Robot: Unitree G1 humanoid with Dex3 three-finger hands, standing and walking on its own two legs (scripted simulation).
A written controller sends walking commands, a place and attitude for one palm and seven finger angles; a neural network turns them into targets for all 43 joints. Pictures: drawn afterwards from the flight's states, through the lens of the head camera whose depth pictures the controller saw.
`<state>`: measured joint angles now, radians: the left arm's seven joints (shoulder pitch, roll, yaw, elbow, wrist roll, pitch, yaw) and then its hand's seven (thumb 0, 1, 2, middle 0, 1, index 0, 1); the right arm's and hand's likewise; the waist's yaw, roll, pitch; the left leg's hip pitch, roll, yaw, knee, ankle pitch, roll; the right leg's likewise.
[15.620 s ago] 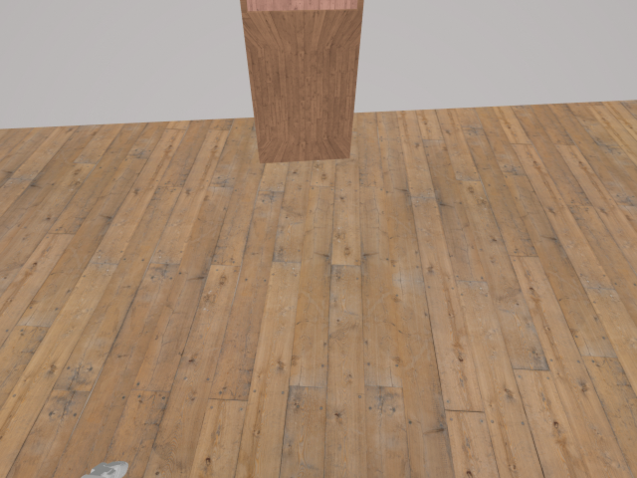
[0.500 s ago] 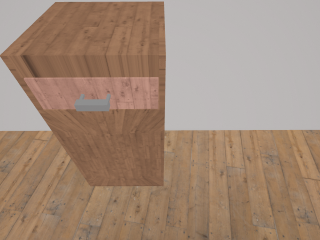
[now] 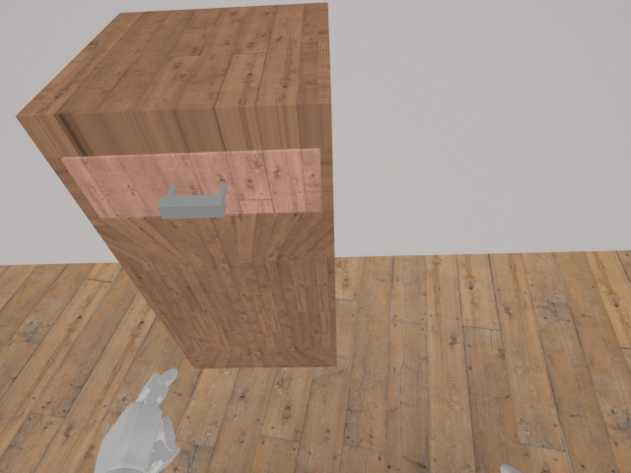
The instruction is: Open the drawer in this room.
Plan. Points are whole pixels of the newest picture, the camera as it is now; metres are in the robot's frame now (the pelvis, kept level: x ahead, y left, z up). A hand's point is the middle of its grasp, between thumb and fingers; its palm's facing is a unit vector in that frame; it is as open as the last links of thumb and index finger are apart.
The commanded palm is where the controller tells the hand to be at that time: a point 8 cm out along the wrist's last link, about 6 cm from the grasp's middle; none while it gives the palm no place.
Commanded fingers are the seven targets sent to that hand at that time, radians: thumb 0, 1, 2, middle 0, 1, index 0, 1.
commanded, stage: raise the hand with hooked fingers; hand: left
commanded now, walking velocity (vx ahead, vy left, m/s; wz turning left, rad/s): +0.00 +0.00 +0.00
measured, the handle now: (195, 198) +0.54 +0.25 +0.03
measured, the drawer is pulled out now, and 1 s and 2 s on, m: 0.00 0.00 0.00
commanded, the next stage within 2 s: move the hooked fingers above the handle in 1.72 s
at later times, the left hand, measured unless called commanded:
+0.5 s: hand (152, 391) +0.21 +0.22 +0.01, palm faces +0.09 -0.10 -0.99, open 10.1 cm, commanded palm +0.18 +0.22 +0.06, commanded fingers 0.00 0.08 0.55 -0.26 -0.82 -0.26 -0.82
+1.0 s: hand (130, 319) +0.26 +0.23 +0.10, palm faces +0.12 -0.07 -0.99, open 12.9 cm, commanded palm +0.24 +0.23 +0.15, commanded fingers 0.00 -0.50 0.30 -0.30 -1.20 -0.30 -1.20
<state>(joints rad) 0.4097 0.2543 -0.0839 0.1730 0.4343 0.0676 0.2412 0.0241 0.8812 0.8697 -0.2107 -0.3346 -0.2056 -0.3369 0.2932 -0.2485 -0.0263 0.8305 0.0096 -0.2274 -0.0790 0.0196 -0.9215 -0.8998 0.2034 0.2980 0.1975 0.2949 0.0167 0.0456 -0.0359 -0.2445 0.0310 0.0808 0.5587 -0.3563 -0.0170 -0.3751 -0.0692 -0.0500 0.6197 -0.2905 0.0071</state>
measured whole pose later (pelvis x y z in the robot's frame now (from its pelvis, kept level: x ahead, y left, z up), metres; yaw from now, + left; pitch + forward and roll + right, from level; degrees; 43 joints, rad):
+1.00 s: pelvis -0.01 +0.00 +0.01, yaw +0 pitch +0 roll +1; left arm 0.06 0.41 -0.07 -0.06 0.97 0.08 0.16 0.00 -0.27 0.39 -0.31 -1.06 -0.31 -1.06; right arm 0.10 -0.27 -0.03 0.64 -0.01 0.06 -0.01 0.01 -0.91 -0.90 0.20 0.30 0.20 0.29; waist 0.10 0.09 -0.01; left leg -0.17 0.03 0.07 0.47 -0.30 -0.01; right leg -0.29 -0.07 -0.06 0.52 -0.23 0.01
